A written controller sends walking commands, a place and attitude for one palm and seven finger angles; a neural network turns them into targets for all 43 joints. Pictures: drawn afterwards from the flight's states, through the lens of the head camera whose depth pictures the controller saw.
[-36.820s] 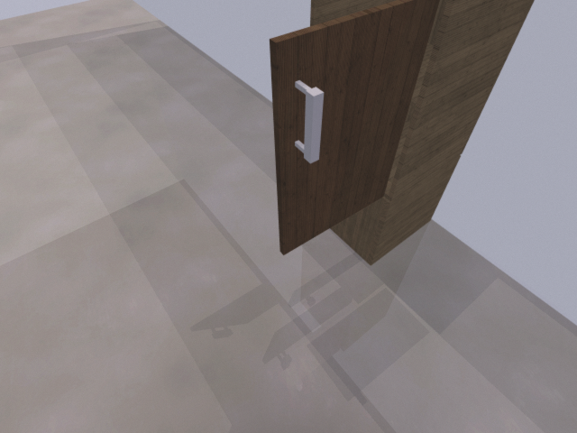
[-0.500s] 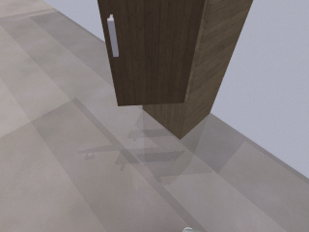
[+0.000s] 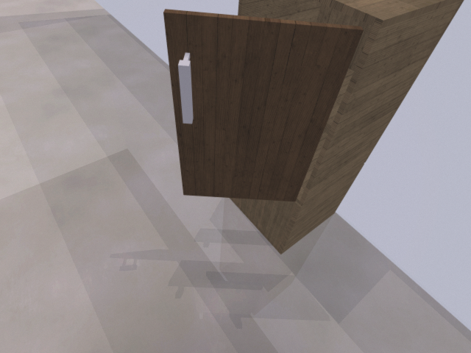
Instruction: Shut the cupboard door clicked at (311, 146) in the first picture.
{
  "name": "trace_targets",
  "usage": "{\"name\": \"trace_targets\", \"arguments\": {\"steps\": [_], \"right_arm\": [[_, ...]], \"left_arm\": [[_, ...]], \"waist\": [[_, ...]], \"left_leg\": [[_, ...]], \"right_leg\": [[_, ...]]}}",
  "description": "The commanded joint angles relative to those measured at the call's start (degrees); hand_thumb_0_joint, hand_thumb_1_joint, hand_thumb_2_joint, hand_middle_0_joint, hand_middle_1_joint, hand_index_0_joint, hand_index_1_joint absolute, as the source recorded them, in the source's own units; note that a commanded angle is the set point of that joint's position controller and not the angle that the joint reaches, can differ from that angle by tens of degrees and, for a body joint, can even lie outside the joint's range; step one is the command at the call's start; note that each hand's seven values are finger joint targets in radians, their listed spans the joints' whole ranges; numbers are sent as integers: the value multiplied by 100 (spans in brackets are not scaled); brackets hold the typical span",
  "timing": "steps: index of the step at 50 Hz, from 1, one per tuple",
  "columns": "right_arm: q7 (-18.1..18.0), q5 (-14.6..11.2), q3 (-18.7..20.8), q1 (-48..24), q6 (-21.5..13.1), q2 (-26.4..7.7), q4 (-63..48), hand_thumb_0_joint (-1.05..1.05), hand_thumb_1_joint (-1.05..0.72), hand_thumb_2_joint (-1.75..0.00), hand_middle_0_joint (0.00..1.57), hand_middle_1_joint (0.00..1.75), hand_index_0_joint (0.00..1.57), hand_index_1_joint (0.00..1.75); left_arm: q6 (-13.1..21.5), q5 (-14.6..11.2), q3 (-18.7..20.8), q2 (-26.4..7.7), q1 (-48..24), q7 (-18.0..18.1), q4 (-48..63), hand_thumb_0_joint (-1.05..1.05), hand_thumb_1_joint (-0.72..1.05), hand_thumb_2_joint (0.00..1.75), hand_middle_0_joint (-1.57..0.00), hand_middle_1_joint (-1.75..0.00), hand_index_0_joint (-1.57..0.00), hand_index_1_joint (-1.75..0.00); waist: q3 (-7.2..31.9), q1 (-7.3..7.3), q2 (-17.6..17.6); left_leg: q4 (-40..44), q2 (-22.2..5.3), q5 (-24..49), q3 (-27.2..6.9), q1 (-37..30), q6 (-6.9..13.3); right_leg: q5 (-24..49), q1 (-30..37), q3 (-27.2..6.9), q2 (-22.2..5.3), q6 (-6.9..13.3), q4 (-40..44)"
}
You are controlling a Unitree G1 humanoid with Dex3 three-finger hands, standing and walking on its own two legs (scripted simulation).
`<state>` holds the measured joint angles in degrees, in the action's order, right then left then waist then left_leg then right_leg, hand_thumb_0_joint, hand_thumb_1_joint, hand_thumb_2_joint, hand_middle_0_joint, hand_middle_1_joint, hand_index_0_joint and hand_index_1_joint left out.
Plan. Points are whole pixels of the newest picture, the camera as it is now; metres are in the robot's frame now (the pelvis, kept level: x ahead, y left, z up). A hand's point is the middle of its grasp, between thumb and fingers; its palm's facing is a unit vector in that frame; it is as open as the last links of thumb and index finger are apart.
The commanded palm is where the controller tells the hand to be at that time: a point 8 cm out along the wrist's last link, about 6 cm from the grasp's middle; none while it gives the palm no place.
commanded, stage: take the last steps up to it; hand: left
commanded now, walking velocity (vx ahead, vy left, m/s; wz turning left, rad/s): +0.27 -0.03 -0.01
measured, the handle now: (187, 89) +0.63 +0.16 +0.10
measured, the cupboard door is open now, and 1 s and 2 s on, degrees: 51 51 51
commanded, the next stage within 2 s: come to a stop and stand still in 0.26 s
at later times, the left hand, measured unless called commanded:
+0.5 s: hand (178, 319) +0.21 +0.12 -0.16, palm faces +0.04 -0.97 -0.22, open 7.2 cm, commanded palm none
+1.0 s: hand (167, 319) +0.21 +0.15 -0.17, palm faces +0.01 -0.95 -0.30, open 7.4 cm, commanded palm none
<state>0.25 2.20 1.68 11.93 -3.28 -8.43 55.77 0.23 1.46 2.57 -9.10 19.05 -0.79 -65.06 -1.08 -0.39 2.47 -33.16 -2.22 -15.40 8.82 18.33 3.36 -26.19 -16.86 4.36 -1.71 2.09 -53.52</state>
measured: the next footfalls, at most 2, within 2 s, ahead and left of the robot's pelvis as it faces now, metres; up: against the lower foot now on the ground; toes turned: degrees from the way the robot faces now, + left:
right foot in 0.30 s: +0.23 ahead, -0.16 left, +0.00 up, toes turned -6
left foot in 0.62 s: +0.27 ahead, +0.06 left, +0.00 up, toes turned +4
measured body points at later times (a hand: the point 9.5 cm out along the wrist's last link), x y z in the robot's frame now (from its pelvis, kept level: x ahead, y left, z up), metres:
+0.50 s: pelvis +0.16 -0.06 +0.01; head +0.20 -0.07 +0.46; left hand +0.21 +0.17 -0.14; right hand +0.17 -0.29 -0.15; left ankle +0.16 +0.06 -0.69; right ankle +0.19 -0.16 -0.73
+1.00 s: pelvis +0.15 -0.07 -0.01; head +0.18 -0.07 +0.44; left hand +0.21 +0.20 -0.15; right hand +0.25 -0.31 -0.15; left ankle +0.23 +0.05 -0.73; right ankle +0.12 -0.20 -0.74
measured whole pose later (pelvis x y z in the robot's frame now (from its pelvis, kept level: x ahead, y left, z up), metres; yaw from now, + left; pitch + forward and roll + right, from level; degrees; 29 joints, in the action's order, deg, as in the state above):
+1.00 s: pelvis +0.15 -0.07 -0.01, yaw -3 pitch +0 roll +1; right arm -0.4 0.9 2.5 6.9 2.3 -11.0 52.8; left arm -1.7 1.3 2.6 -13.1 12.6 2.4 -53.7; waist -3.7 -1.8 0.1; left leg -36.0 -3.1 -12.7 6.1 24.4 0.3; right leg -21.0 -15.6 -2.4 -1.3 0.0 -35.7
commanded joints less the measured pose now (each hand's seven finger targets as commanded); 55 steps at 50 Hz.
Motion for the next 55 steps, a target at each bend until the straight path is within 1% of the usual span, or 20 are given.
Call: {"name": "trace_targets", "arguments": {"steps": [1,5,12,13,15,16,18,21,25,30,32,34,38,46,47,48,49,51,53,55], "right_arm": [[-184,-38,152,1066,-49,-860,169,0,-90,-90,20,30,20,30],[-207,-49,150,1107,-80,-829,263,0,-90,-90,20,30,20,30],[-133,-63,195,781,109,-934,372,0,-90,-90,20,30,20,30],[-109,-98,174,760,116,-845,387,0,-90,-90,20,30,20,30],[-43,-153,98,858,155,-446,197,0,-90,-90,20,30,20,30],[-45,-128,133,653,183,-576,142,0,-90,-90,20,30,20,30],[-73,-119,136,597,170,-532,230,0,-90,-90,20,30,20,30],[-109,-157,-9,870,266,-226,425,0,-90,-90,20,30,20,30],[-129,-214,-34,787,424,-183,430,0,-90,-90,20,30,20,30],[-147,-155,155,598,504,-697,239,0,-90,-90,20,30,20,30],[-195,-108,218,491,494,-1147,53,0,-90,-90,20,30,20,30],[-240,-80,224,270,487,-1253,-22,0,-90,-90,20,30,20,30],[-336,-46,213,-79,482,-1217,-234,0,-90,-90,20,30,20,30],[-245,-80,314,-208,491,-1318,-322,0,-90,-90,20,30,20,30],[-226,-227,407,-478,371,-1460,-488,0,-90,-90,20,30,20,30],[-67,-214,286,-257,396,-864,-827,0,-90,-90,20,30,20,30],[18,-81,180,-531,450,-560,-970,0,-90,-90,20,30,20,30],[59,-115,198,-162,432,-422,-970,0,-90,-90,20,30,20,30],[9,-150,209,-38,416,-636,-963,0,-90,-90,20,30,20,30],[-30,-168,183,253,396,-619,-836,0,-90,-90,20,30,20,30]], "left_arm": [[218,41,98,-401,-452,-23,695,0,90,90,-20,-30,-20,-30],[125,6,64,-222,-459,-21,722,0,90,90,-20,-30,-20,-30],[119,20,139,-426,-164,-36,682,0,90,90,-20,-30,-20,-30],[159,23,187,-617,207,-8,547,0,90,90,-20,-30,-20,-30],[248,22,339,-1431,941,92,378,0,90,90,-20,-30,-20,-30],[220,-36,310,-1371,830,135,434,0,90,90,-20,-30,-20,-30],[244,-31,247,-1035,113,194,587,0,90,90,-20,-30,-20,-30],[281,-9,68,-629,-458,260,752,0,90,90,-20,-30,-20,-30],[191,-16,114,-859,-368,332,645,0,90,90,-20,-30,-20,-30],[-18,-58,178,-939,-415,370,695,0,90,90,-20,-30,-20,-30],[-114,-68,110,-647,-336,402,858,0,90,90,-20,-30,-20,-30],[-243,-66,92,-549,-348,404,955,0,90,90,-20,-30,-20,-30],[-320,-69,177,-678,-355,359,1001,0,90,90,-20,-30,-20,-30],[-290,-56,100,-543,-136,279,1163,0,90,90,-20,-30,-20,-30],[-102,-66,-29,-603,417,405,981,0,90,90,-20,-30,-20,-30],[-37,34,37,-1024,-11,404,1438,0,90,90,-20,-30,-20,-30],[68,55,66,-1192,-186,374,1547,0,90,90,-20,-30,-20,-30],[119,141,-14,-1368,-341,377,1651,0,90,90,-20,-30,-20,-30],[144,48,93,-1229,-534,426,1700,0,90,90,-20,-30,-20,-30],[100,14,15,-1105,-761,447,1808,0,90,90,-20,-30,-20,-30]], "waist": [[-257,246,-784],[185,172,-815],[-198,-173,-601],[-122,-361,-264],[108,-582,1734],[-70,-569,1083],[-151,-254,1080],[261,117,226],[652,52,228],[408,73,190],[390,60,-854],[96,40,-1482],[543,29,-1194],[756,22,-1141],[1098,-271,-414],[541,-71,771],[176,-162,734],[392,164,-50],[482,165,1517],[173,331,1242]], "left_leg": [[2162,-1667,819,-1902,-1185,508],[1907,-1379,2214,-981,-1510,532],[1318,-1058,360,-634,-379,263],[759,-717,-33,-403,-11,78],[-1740,192,-2079,99,1327,-280],[-2561,-8,-2152,-419,1411,-239],[-2967,-270,-1365,-795,1518,-265],[-1863,-307,-979,-781,485,-489],[-570,48,-369,-456,50,-650],[504,-297,1971,-737,-732,-448],[680,-1387,4533,-1595,-1002,189],[1261,-1815,4825,-2032,-606,809],[894,-1647,4769,-1713,-1255,950],[986,-1432,2603,-1654,-820,611],[-194,-1117,3057,-1084,-1435,135],[-653,-314,428,-629,265,-131],[-1203,102,-920,-551,848,-336],[-1537,222,-990,-524,351,-393],[-1479,147,-709,-618,653,-300],[-552,100,-207,-560,-214,-272]], "right_leg": [[668,-1807,-456,-415,-72,-934],[1008,-1329,-225,-342,-168,172],[1710,579,254,55,-114,2216],[1594,1176,-42,-76,-45,2565],[621,1996,-2744,-1992,887,4075],[172,1600,-2925,-2138,1148,4411],[591,1113,-2541,-1877,1091,4318],[4442,702,-952,-1501,876,3675],[5967,1163,-650,-1343,798,3034],[4635,589,-639,-1218,383,2414],[2058,23,-30,-381,-124,1836],[-805,-220,-169,88,-215,281],[-658,-864,-736,173,-265,-910],[351,350,-335,129,-252,1591],[1085,-4,-627,-64,-198,2744],[1528,194,-1690,-624,42,3131],[2827,254,-2325,-1362,455,3172],[3255,-22,-1653,-1160,654,2841],[3725,496,-1552,-974,673,2547],[2519,-356,-1227,-883,517,2508]]}}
